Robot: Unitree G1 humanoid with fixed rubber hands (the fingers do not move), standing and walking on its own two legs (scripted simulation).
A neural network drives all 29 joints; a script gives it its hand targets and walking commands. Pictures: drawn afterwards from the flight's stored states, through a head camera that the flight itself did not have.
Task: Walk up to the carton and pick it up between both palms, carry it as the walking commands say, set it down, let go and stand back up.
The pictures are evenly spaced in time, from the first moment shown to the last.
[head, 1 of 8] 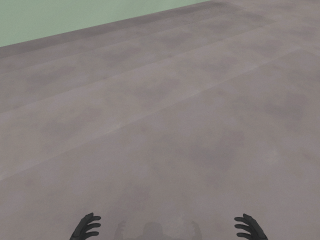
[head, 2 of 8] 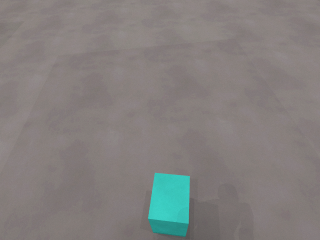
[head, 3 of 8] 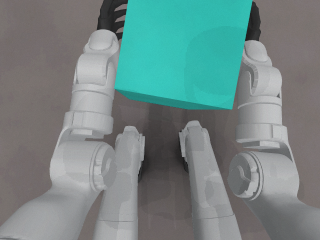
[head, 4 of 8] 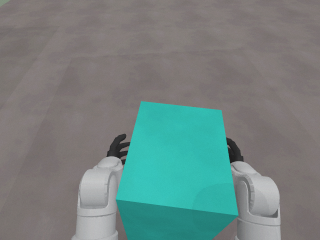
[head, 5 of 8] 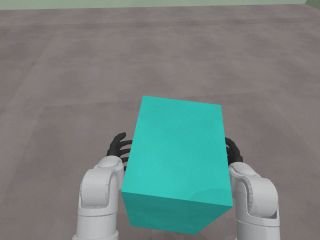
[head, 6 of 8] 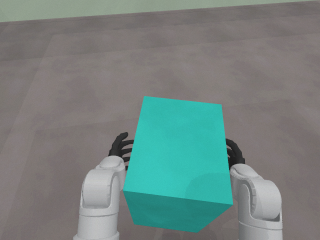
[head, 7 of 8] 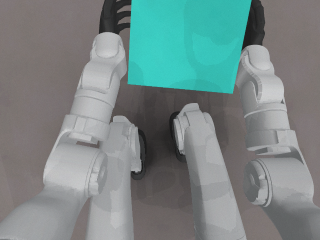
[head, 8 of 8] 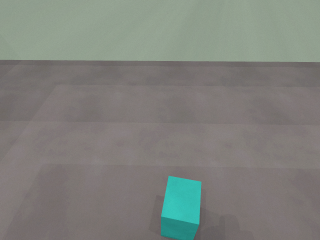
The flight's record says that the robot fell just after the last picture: no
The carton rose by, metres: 0.66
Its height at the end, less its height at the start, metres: +0.00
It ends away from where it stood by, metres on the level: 4.79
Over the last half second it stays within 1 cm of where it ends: yes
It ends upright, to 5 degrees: yes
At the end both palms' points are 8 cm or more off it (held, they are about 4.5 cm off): yes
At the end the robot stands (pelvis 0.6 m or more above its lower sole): yes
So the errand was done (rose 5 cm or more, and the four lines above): yes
